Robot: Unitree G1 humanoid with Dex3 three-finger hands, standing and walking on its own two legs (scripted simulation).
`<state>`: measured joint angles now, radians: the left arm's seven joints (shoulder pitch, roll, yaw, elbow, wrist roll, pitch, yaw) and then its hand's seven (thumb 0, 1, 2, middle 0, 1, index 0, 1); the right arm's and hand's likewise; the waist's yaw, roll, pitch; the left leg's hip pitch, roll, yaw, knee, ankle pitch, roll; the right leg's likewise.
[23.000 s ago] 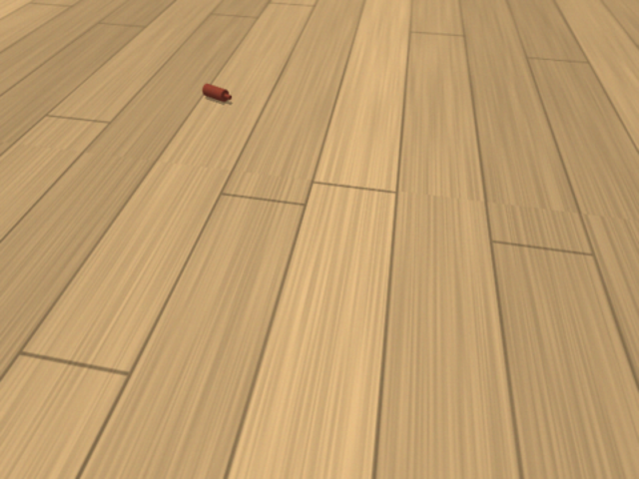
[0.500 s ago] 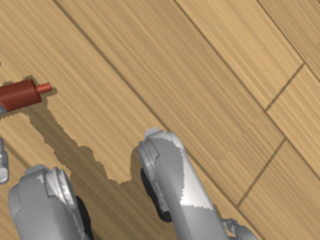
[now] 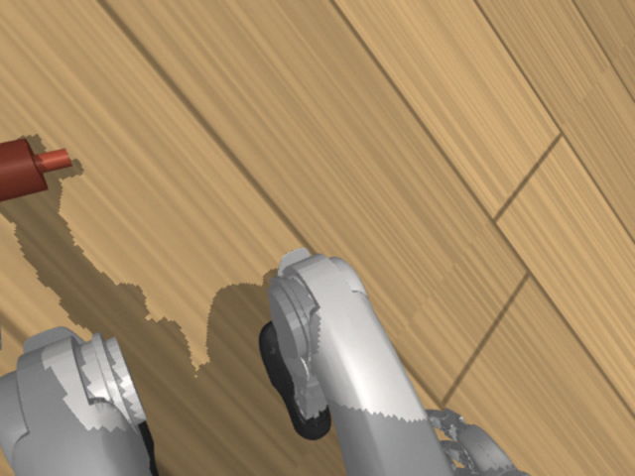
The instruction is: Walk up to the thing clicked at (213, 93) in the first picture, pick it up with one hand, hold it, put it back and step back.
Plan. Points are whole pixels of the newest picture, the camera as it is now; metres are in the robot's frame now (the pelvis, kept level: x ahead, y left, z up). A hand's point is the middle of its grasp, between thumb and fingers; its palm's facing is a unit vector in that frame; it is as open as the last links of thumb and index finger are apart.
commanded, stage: rest palm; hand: left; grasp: from above
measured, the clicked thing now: out of the picture +0.52 +0.24 -0.28
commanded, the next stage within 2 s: close in 1.14 s
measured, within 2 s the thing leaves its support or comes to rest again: neither
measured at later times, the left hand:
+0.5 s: hand out of the picture +0.50 +0.25 -0.25, palm faces -0.47 -0.13 -0.87, open 12.8 cm
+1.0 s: hand out of the picture +0.50 +0.25 -0.26, palm faces -0.45 -0.11 -0.88, open 13.2 cm
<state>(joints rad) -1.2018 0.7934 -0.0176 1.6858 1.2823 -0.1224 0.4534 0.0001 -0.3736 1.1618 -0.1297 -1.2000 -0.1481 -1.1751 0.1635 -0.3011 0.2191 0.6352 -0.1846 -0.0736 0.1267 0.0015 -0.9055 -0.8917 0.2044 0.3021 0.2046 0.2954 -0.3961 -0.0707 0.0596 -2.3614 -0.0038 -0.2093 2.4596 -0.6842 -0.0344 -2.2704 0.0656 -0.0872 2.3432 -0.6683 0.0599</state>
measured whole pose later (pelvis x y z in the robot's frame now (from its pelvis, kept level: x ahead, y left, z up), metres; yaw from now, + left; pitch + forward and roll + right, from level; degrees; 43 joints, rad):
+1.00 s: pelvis +0.00 +0.01 +0.00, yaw -4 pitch +31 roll -14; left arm -1.20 0.94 0.02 1.76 1.26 -0.13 0.60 0.00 -0.40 1.01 -0.12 -1.09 -0.13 -1.07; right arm 0.15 -0.33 0.32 0.62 -0.24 -0.19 0.22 0.00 -0.91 -0.90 0.20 0.30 0.20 0.30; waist -0.45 -0.13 0.18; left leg -2.34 0.01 -0.27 2.51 -0.72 -0.03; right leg -2.23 0.09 -0.14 2.34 -0.67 0.07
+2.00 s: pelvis +0.00 +0.01 +0.00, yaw -5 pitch +30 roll -15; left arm -1.18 0.98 0.01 1.74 1.21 -0.13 0.57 0.00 -0.01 0.69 -0.40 -0.86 -0.43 -0.81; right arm 0.15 -0.34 0.35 0.60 -0.23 -0.20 0.22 0.00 -0.91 -0.90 0.20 0.30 0.20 0.30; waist -0.45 -0.14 0.20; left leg -2.33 0.01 -0.28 2.50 -0.72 -0.02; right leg -2.22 0.09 -0.15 2.31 -0.66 0.08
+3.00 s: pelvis +0.00 +0.01 +0.00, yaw -5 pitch +29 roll -16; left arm -1.20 1.02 0.02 1.75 1.22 -0.13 0.58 0.00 0.09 0.42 -0.65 -0.62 -0.67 -0.55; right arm 0.14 -0.35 0.37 0.57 -0.24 -0.19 0.20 0.00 -0.91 -0.90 0.20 0.30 0.20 0.30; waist -0.46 -0.15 0.22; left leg -2.33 0.02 -0.29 2.50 -0.71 -0.02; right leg -2.21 0.09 -0.16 2.30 -0.65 0.08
